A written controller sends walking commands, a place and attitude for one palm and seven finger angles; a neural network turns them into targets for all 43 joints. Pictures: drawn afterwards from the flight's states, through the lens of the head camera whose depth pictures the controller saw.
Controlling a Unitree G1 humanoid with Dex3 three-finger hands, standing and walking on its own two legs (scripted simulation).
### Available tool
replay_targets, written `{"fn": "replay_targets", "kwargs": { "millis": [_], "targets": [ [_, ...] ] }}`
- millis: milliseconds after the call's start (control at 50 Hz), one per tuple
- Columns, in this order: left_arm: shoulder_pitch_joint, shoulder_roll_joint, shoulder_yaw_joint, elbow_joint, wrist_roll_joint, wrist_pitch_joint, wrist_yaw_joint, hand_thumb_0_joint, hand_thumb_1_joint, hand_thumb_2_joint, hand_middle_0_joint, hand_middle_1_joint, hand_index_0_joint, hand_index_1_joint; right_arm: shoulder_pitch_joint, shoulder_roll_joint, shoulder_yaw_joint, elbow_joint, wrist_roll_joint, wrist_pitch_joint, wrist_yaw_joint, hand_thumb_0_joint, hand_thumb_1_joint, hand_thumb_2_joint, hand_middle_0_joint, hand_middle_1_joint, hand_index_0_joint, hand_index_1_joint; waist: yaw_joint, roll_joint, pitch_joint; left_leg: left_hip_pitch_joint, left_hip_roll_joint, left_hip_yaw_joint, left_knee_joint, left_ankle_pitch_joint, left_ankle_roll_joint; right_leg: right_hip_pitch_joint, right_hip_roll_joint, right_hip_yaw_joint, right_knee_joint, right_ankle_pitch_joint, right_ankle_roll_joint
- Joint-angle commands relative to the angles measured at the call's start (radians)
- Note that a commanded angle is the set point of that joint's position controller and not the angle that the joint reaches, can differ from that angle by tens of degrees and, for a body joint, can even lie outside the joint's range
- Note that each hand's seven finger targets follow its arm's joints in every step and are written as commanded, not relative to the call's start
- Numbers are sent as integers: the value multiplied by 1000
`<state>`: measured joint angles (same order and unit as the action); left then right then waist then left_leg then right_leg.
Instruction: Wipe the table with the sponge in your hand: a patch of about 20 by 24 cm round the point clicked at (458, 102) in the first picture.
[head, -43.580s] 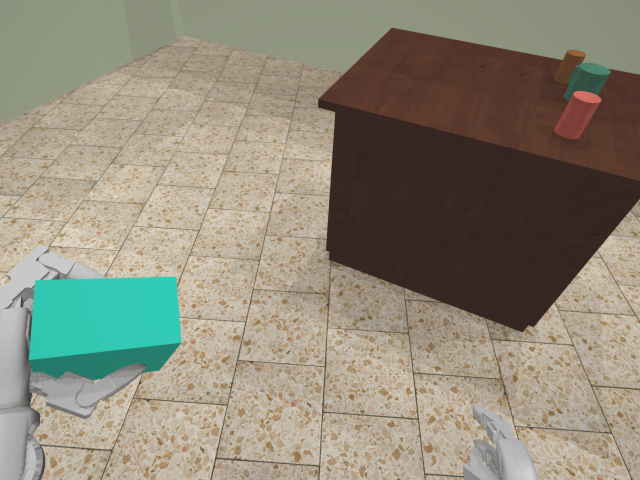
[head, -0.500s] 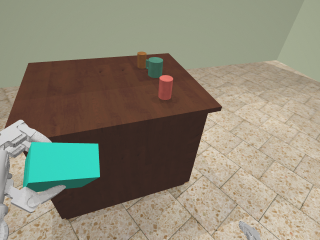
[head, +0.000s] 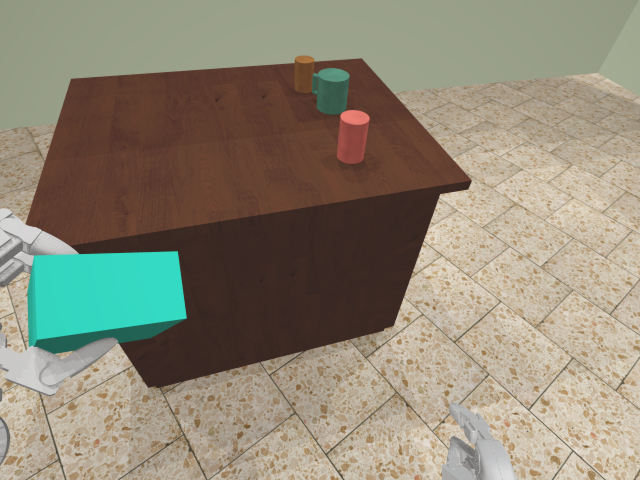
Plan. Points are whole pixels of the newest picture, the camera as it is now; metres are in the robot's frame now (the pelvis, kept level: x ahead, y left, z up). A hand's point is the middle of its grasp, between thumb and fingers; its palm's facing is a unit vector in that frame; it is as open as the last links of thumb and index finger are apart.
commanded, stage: stop stepping back and stand still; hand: left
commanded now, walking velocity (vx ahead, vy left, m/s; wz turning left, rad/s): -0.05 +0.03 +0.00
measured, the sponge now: (123, 302) +0.24 +0.21 +0.16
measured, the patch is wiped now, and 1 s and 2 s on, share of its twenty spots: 0.95 0.95 0.95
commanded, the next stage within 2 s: stand and wait in 0.40 s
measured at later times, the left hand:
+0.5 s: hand (93, 288) +0.25 +0.24 +0.17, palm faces +0.34 -0.85 -0.41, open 10.4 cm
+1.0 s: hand (81, 307) +0.23 +0.24 +0.17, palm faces +0.36 -0.85 -0.39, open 10.4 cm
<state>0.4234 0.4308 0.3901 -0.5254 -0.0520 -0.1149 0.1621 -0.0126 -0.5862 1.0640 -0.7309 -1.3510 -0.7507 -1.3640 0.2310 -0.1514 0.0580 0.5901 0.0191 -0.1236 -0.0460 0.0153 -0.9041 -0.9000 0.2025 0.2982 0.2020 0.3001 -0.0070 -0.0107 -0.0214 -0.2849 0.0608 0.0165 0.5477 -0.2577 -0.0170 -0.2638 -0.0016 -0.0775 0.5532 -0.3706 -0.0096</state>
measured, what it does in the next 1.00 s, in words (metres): stands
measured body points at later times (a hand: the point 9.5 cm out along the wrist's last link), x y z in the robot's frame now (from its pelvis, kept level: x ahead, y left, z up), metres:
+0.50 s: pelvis +0.03 +0.01 +0.01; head +0.06 +0.02 +0.45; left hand +0.22 +0.28 +0.19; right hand +0.23 -0.22 -0.06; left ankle +0.03 +0.13 -0.73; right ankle +0.01 -0.11 -0.73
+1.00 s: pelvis +0.01 +0.01 +0.01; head +0.03 +0.01 +0.46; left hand +0.21 +0.29 +0.19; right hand +0.19 -0.22 -0.07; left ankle +0.03 +0.13 -0.73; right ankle +0.01 -0.11 -0.73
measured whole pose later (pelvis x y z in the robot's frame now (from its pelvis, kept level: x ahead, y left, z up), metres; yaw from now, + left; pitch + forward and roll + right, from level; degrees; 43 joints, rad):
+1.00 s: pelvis +0.01 +0.01 +0.01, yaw -1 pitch -1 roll -1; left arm 0.47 0.37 0.32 -0.51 -0.05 -0.12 0.15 -0.01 -0.59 1.06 -0.73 -1.35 -0.75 -1.37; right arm 0.18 -0.21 0.02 0.59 0.02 -0.06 -0.06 0.02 -0.91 -0.90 0.20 0.30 0.20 0.30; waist 0.00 0.01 0.04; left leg -0.24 0.04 0.02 0.48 -0.23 0.00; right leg -0.18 0.00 -0.06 0.41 -0.22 0.00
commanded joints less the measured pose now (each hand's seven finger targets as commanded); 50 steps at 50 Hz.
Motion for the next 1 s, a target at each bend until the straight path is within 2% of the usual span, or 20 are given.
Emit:
{"fn": "replay_targets", "kwargs": {
  "millis": [0, 20, 40, 60, 80, 100, 120, 140, 180, 220, 300, 360, 440, 480, 500, 640, 780, 800, 860, 980],
  "targets": [
    [-7, 83, 11, -134, -2, -49, -23, 0, 100, 1300, -1200, -1600, -1200, -1600, -126, -160, -80, -138, 1, -19, 7, 0, -900, -900, 200, 300, 200, 300, -12, -165, -21, -212, -13, 7, 243, -70, 25, 170, -265, 385, -299, 287, -127],
    [-86, 122, 40, -204, -10, -70, -18, 0, 100, 1300, -1200, -1600, -1200, -1600, -141, -146, -71, -136, -2, -22, 11, 0, -900, -900, 200, 300, 200, 300, -11, -132, -39, -207, -4, 7, 267, -102, 20, 184, -303, 390, -269, 476, -149],
    [-87, 101, 44, -190, -12, -70, -17, 0, 100, 1300, -1200, -1600, -1200, -1600, -113, -155, -86, -114, 2, -29, 13, 0, -900, -900, 200, 300, 200, 300, -11, -147, -113, -99, 10, -33, 201, -120, 26, 144, -292, 329, -256, 371, -136],
    [-76, 116, 51, -232, -15, -68, -10, 0, 100, 1300, -1200, -1600, -1200, -1600, -121, -171, -97, -122, 3, -28, 5, 0, -900, -900, 200, 300, 200, 300, -12, -161, -95, -40, 17, -42, 105, -37, 29, 112, -257, 297, -227, 344, -117],
    [-57, 131, 74, -274, -16, -74, -4, 0, 100, 1300, -1200, -1600, -1200, -1600, -126, -173, -95, -126, -3, -26, -3, 0, -900, -900, 200, 300, 200, 300, -15, -95, -99, 31, 15, -41, 6, 51, 33, 90, -232, 249, -190, 322, -95],
    [-52, 164, 103, -323, -10, -82, 2, 0, 100, 1300, -1200, -1600, -1200, -1600, -146, -176, -93, -133, -10, -26, -12, 0, -900, -900, 200, 300, 200, 300, -10, 4, -102, 79, 17, -50, -68, 155, 36, 88, -175, 194, -131, 348, -66],
    [-42, 138, 87, -364, -13, -93, 4, 0, 100, 1300, -1200, -1600, -1200, -1600, -160, -173, -87, -138, -11, -24, -17, 0, -900, -900, 200, 300, 200, 300, 1, 97, -104, 97, 50, -102, -130, 238, 48, 102, -106, 134, -80, 343, -32],
    [-36, 146, 93, -384, -14, -98, 10, 0, 100, 1300, -1200, -1600, -1200, -1600, -173, -184, -87, -151, -6, -21, -18, 0, -900, -900, 200, 300, 200, 300, 16, 174, -102, 111, 89, -156, -151, 278, 64, 80, -60, 99, -61, 297, -8],
    [-2, 144, 94, -367, -4, -86, 18, 0, 100, 1300, -1200, -1600, -1200, -1600, -172, -159, -75, -150, -1, -17, -17, 0, -900, -900, 200, 300, 200, 300, 19, 200, -110, 135, 92, -142, -137, 464, 72, 102, -31, 65, -44, 362, 7],
    [-6, 143, 97, -352, -1, -86, 18, 0, 100, 1300, -1200, -1600, -1200, -1600, -161, -167, -81, -146, 2, -18, -14, 0, -900, -900, 200, 300, 200, 300, 17, 177, -124, 160, 95, -132, -126, 536, 61, 121, -27, 60, -53, 360, 9],
    [32, 100, 77, -268, -5, -85, 11, 0, 100, 1300, -1200, -1600, -1200, -1600, -144, -180, -97, -152, 3, -18, -8, 0, -900, -900, 200, 300, 200, 300, 9, 130, -167, 176, 71, -94, -90, 501, 43, 171, -55, 89, -96, 484, -3],
    [54, 98, 74, -262, -9, -87, 5, 0, 100, 1300, -1200, -1600, -1200, -1600, -143, -181, -98, -158, 3, -7, -3, 0, -900, -900, 200, 300, 200, 300, 5, 88, -183, 167, 66, -74, -77, 474, 38, 191, -72, 103, -107, 538, -5],
    [63, 96, 69, -235, -15, -80, 2, 0, 100, 1300, -1200, -1600, -1200, -1600, -156, -179, -94, -167, 3, 8, -5, 0, -900, -900, 200, 300, 200, 300, 5, 45, -138, 115, 59, -75, -95, 368, 36, 175, -83, 122, -133, 495, -7],
    [41, 104, 71, -242, -16, -80, 4, 0, 100, 1300, -1200, -1600, -1200, -1600, -160, -178, -93, -169, 1, 14, -9, 0, -900, -900, 200, 300, 200, 300, 6, 51, -128, 102, 51, -71, -98, 311, 36, 165, -88, 135, -150, 462, -10],
    [20, 123, 84, -258, -13, -80, 7, 0, 100, 1300, -1200, -1600, -1200, -1600, -166, -184, -94, -171, 0, 14, -12, 0, -900, -900, 200, 300, 200, 300, 5, 82, -118, 96, 49, -76, -108, 293, 35, 158, -90, 137, -151, 437, -13],
    [-28, 113, 63, -238, -14, -77, 15, 0, 100, 1300, -1200, -1600, -1200, -1600, -169, -176, -85, -164, -1, 16, -20, 0, -900, -900, 200, 300, 200, 300, 11, 79, -91, 89, 42, -80, -136, 167, 40, 129, -78, 139, -189, 323, -12],
    [-45, 91, 37, -203, -8, -72, 14, 0, 100, 1300, -1200, -1600, -1200, -1600, -168, -183, -86, -159, -2, 12, -19, 0, -900, -900, 200, 300, 200, 300, 10, 62, -79, 74, 39, -85, -148, 119, 41, 123, -76, 134, -205, 270, -11],
    [-43, 100, 43, -204, -7, -71, 13, 0, 100, 1300, -1200, -1600, -1200, -1600, -173, -189, -88, -165, -1, 10, -18, 0, -900, -900, 200, 300, 200, 300, 11, 82, -75, 71, 37, -92, -153, 109, 40, 116, -75, 133, -204, 251, -13],
    [-29, 103, 49, -206, -8, -76, 14, 0, 100, 1300, -1200, -1600, -1200, -1600, -170, -180, -85, -159, -2, 11, -17, 0, -900, -900, 200, 300, 200, 300, 12, 47, -77, 62, 37, -89, -156, 93, 43, 124, -74, 130, -210, 242, -10],
    [-23, 108, 56, -229, -7, -84, 16, 0, 100, 1300, -1200, -1600, -1200, -1600, -169, -180, -84, -157, -4, 8, -14, 0, -900, -900, 200, 300, 200, 300, 13, 85, -76, 50, 38, -95, -167, 83, 42, 126, -65, 123, -201, 236, -11]
  ]
}}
